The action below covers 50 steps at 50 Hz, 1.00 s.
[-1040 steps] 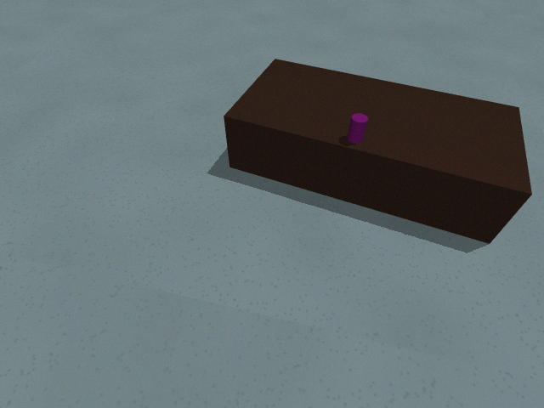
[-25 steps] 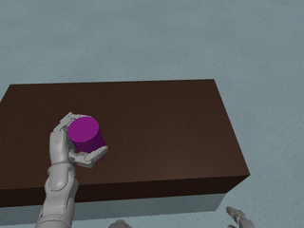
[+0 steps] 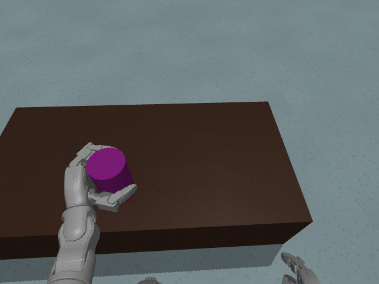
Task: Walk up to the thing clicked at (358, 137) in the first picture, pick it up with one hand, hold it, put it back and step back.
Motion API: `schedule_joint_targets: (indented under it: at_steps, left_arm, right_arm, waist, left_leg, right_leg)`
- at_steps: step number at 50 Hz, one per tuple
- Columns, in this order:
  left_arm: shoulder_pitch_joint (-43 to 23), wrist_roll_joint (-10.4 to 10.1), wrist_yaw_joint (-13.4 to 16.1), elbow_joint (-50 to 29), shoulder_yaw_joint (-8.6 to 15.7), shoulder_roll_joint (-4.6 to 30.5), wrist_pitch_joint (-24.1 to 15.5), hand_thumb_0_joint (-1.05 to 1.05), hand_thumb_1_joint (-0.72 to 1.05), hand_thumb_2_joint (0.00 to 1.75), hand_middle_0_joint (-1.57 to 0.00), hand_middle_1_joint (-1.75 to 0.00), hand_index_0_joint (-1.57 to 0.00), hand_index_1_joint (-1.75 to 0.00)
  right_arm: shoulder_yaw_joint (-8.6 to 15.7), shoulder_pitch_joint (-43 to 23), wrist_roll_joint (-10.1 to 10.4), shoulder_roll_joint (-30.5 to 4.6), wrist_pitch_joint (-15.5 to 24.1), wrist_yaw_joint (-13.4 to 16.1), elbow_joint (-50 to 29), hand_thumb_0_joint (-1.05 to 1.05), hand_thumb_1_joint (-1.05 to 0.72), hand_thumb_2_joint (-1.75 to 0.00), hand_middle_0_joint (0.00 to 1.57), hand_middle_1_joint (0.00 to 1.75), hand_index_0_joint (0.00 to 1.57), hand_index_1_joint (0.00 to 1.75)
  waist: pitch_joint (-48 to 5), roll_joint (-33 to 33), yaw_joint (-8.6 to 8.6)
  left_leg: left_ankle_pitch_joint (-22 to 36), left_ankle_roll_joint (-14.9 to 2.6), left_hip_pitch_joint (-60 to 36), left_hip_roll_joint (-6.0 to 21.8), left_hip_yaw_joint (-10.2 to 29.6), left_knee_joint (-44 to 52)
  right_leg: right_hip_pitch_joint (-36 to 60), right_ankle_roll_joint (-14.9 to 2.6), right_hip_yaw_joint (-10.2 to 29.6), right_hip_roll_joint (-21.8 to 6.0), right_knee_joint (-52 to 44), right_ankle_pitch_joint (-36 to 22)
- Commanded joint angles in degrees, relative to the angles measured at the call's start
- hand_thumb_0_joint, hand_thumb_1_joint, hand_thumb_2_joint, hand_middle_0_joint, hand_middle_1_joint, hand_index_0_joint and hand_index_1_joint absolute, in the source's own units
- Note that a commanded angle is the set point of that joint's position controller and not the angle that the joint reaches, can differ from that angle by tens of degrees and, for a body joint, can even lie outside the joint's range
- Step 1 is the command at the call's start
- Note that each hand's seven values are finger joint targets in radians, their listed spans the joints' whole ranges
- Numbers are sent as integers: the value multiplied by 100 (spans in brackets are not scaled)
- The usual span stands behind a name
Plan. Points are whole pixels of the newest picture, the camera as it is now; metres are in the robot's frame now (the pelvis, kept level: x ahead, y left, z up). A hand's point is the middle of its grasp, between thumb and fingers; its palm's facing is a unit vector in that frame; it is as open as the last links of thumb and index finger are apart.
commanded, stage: hold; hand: left
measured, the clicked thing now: (113, 177) +0.32 +0.17 +0.05
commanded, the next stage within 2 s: crouch in 1.66 s
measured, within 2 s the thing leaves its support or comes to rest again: neither
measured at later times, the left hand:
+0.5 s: hand (109, 177) +0.32 +0.17 +0.05, palm faces +0.21 -0.98 -0.01, open 10.2 cm
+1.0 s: hand (108, 182) +0.31 +0.17 +0.05, palm faces +0.22 -0.98 -0.01, open 10.2 cm
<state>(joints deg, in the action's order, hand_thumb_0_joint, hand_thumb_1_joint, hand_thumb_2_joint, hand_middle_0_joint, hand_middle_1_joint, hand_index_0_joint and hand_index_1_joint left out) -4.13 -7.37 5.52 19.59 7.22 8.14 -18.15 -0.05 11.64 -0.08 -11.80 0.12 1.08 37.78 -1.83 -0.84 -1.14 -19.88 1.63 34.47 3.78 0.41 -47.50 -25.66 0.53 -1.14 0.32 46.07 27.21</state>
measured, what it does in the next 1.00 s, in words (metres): stands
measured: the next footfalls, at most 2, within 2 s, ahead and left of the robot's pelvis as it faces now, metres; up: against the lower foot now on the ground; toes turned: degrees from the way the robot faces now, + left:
none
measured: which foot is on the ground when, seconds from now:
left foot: down 0.00-1.00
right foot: down 0.00-1.00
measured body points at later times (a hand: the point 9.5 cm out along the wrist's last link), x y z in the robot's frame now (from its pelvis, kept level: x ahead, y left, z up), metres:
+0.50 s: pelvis +0.00 +0.01 +0.00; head +0.04 +0.01 +0.45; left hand +0.31 +0.23 +0.05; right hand +0.14 -0.23 -0.11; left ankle +0.04 +0.14 -0.70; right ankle -0.04 -0.13 -0.70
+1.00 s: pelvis -0.01 +0.00 +0.00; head +0.03 +0.01 +0.45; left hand +0.29 +0.22 +0.05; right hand +0.14 -0.23 -0.11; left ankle +0.04 +0.14 -0.70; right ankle -0.04 -0.13 -0.70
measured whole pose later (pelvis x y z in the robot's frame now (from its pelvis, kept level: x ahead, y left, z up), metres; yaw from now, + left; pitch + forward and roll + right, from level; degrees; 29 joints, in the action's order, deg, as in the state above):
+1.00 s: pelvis -0.01 +0.00 +0.00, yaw +0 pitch +6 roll -1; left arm -2.8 -7.5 5.2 18.7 6.3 7.8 -18.9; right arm -0.3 11.3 0.0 -11.8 0.7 1.2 37.6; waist -1.5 -1.1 -0.8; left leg -19.1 1.4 33.5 3.6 0.4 -46.9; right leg -24.8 0.7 -1.1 0.2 45.6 26.4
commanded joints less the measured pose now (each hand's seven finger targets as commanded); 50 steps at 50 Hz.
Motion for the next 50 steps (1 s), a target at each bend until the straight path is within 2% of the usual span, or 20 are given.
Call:
schedule_joint_targets:
  at_steps: [1, 2, 4, 5, 6, 8, 12, 15, 16, 17, 18, 23, 27, 32, 36, 40, 41, 42, 43, 50]
  left_arm:
    - [-1836, -85, -28, -1835, 245, 713, -654, 0, 20, 125, -124, -139, -126, -139]
    - [-1806, -64, -49, -1799, 80, 585, -627, 0, 17, 125, -125, -139, -127, -140]
    - [-1576, -86, -53, -1620, 273, 753, -607, 0, 20, 126, -127, -141, -128, -142]
    - [-1922, -105, -66, -2033, 102, 625, -666, 0, 21, 127, -126, -140, -127, -141]
    - [-1838, -95, -61, -1944, 137, 667, -640, 0, 18, 126, -127, -141, -128, -142]
    - [-1745, -91, -33, -1716, 164, 617, -597, 0, 17, 126, -127, -140, -128, -141]
    - [-1977, -109, 1, -1665, 360, 760, -636, 0, 20, 127, -126, -141, -128, -142]
    - [-1724, -67, 0, -1556, 90, 489, -609, 0, 20, 129, -126, -141, -127, -142]
    - [-1780, -78, 0, -1600, 255, 614, -638, 0, 22, 130, -127, -142, -128, -143]
    - [-1719, -66, -14, -1532, 158, 556, -644, 0, 23, 129, -127, -142, -129, -143]
    - [-1806, -56, -16, -1575, 255, 670, -661, 0, 23, 128, -128, -142, -129, -143]
    - [-1790, -49, -6, -1837, 89, 589, -665, 0, 25, 129, -127, -141, -128, -142]
    - [-1892, -62, 12, -1732, 154, 626, -616, 0, 22, 128, -126, -141, -128, -142]
    - [-1878, -75, 32, -1661, 325, 712, -624, 0, 24, 128, -125, -140, -127, -140]
    - [-1714, -90, -30, -1500, 113, 482, -652, 0, 26, 131, -126, -142, -127, -143]
    - [-1681, -64, -86, -1616, 209, 670, -700, 0, 24, 129, -126, -141, -127, -142]
    - [-1743, -72, -94, -1749, 113, 609, -710, 0, 25, 129, -126, -141, -127, -142]
    - [-1755, -84, -65, -1931, 220, 699, -723, 0, 24, 130, -125, -141, -126, -141]
    - [-1895, -101, -68, -2009, 93, 602, -720, 0, 24, 128, -124, -140, -126, -141]
    - [-1853, -110, -12, -1789, 258, 672, -675, 0, 22, 130, -124, -140, -125, -141]
  right_arm:
    - [282, -220, -25, -732, 285, 24, -709, 0, -93, -91, 20, 30, 20, 30]
    - [273, -242, -23, -717, 297, 20, -703, 0, -93, -91, 20, 30, 20, 30]
    - [311, -131, -10, -769, 276, 19, -628, 0, -93, -91, 20, 30, 20, 30]
    - [290, -195, -13, -737, 294, 7, -714, 0, -92, -91, 20, 30, 20, 30]
    - [290, -140, -26, -724, 293, 16, -695, 0, -93, -91, 20, 30, 20, 30]
    - [303, -172, -18, -754, 289, 7, -655, 0, -93, -91, 20, 30, 20, 30]
    - [278, -141, -20, -717, 270, -2, -634, 0, -92, -91, 20, 30, 20, 30]
    - [300, -185, -24, -755, 262, -8, -723, 0, -92, -91, 20, 30, 20, 30]
    - [322, -164, -32, -765, 286, -20, -671, 0, -92, -91, 20, 30, 20, 30]
    - [333, -152, -36, -775, 276, -51, -670, 0, -92, -91, 20, 30, 20, 30]
    - [333, -182, -29, -766, 279, -60, -672, 0, -92, -91, 20, 30, 20, 30]
    - [292, -203, -18, -734, 279, -43, -811, 0, -92, -91, 20, 30, 20, 30]
    - [320, -147, -22, -773, 289, -15, -727, 0, -92, -91, 20, 30, 20, 30]
    - [283, -254, -16, -735, 285, -6, -757, 0, -92, -91, 20, 30, 20, 30]
    - [297, -263, -25, -751, 299, -20, -764, 0, -91, -91, 20, 30, 20, 30]
    - [278, -295, -8, -718, 297, -28, -804, 0, -92, -91, 20, 30, 20, 30]
    - [265, -326, -6, -709, 295, -7, -825, 0, -92, -91, 20, 30, 20, 30]
    - [287, -231, -18, -739, 304, -1, -812, 0, -92, -91, 20, 30, 20, 30]
    - [265, -280, -13, -726, 313, -2, -803, 0, -92, -91, 20, 30, 20, 30]
    - [222, -386, -10, -691, 340, 89, -781, 0, -92, -91, 20, 30, 20, 30]
  waist:
    - [-1827, -157, -44]
    - [-1722, -180, -74]
    - [-1778, -140, -30]
    - [-1874, -200, -55]
    - [-2085, -171, -45]
    - [-1705, -162, -60]
    - [-1786, -149, -32]
    - [-1702, -58, -69]
    - [-1745, -205, -4]
    - [-1699, -245, -28]
    - [-1631, -323, 36]
    - [-1934, -278, -7]
    - [-1823, -120, -86]
    - [-1665, -202, 31]
    - [-1541, -115, -42]
    - [-1641, -188, 29]
    - [-1654, -140, 1]
    - [-1980, -158, 25]
    - [-1872, -282, -25]
    - [-1635, -21, -40]
  left_leg:
    - [1360, -229, -1695, -219, -63, 450]
    - [1378, -224, -1739, -207, -50, 469]
    - [1606, -241, -1715, -203, -49, 411]
    - [1679, -235, -1815, -199, -40, 413]
    - [1852, -257, -1900, -193, -29, 360]
    - [1666, -233, -1767, -173, -9, 445]
    - [1779, -261, -1715, -189, -44, 377]
    - [1729, -241, -1788, -163, -20, 436]
    - [1692, -222, -1779, -157, 2, 451]
    - [1633, -192, -1788, -141, 30, 492]
    - [1500, -175, -1699, -156, 10, 515]
    - [1666, -189, -1863, -170, -25, 484]
    - [1590, -214, -1859, -143, 12, 507]
    - [1340, -185, -1712, -152, 17, 587]
    - [1253, -183, -1654, -163, 0, 592]
    - [1251, -198, -1637, -204, -56, 552]
    - [1221, -199, -1667, -207, -65, 557]
    - [1436, -212, -1867, -191, -42, 517]
    - [1370, -193, -1878, -190, -30, 558]
    - [1166, -242, -1634, -223, -88, 536]
  right_leg:
    - [-35, 23, 9, 72, -759, -2053]
    - [-115, 21, -22, 87, -752, -2032]
    - [-42, 33, -13, 86, -719, -2260]
    - [-15, 27, -21, 85, -707, -2331]
    - [71, 45, -28, 92, -683, -2487]
    - [-110, 17, -60, 113, -696, -2245]
    - [-3, 44, -18, 83, -696, -2444]
    - [-51, 24, -68, 106, -698, -2314]
    - [-125, -3, -83, 116, -680, -2194]
    - [-160, -25, -114, 139, -644, -2083]
    - [-170, -40, -107, 132, -680, -1952]
    - [23, -16, -77, 123, -703, -2192]
    - [-67, 2, -91, 145, -716, -2122]
    - [-71, -27, -104, 131, -723, -1857]
    - [-141, -25, -103, 131, -732, -1822]
    - [-85, -16, -46, 92, -781, -1865]
    - [-51, -7, -39, 81, -797, -1869]
    - [28, 3, -45, 93, -759, -2049]
    - [-45, -12, -64, 99, -752, -1965]
    - [-37, 39, 25, 51, -879, -1930]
